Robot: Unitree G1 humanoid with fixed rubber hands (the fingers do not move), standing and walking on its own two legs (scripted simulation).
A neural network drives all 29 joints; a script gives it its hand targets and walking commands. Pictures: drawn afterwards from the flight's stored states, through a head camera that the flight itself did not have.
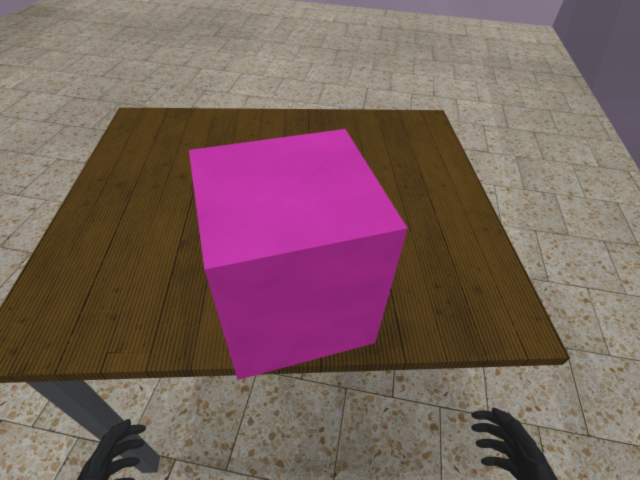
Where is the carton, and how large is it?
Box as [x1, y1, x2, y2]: [189, 129, 407, 379]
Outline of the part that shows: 345,129 189,150 204,269 237,379 369,344 375,341 407,228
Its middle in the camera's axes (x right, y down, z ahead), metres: -0.04 +0.02 +0.54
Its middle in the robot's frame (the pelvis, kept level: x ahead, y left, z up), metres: +0.42 +0.04 +0.06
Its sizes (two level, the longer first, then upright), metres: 0.210 0.200 0.250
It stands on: a table, 0.71 m high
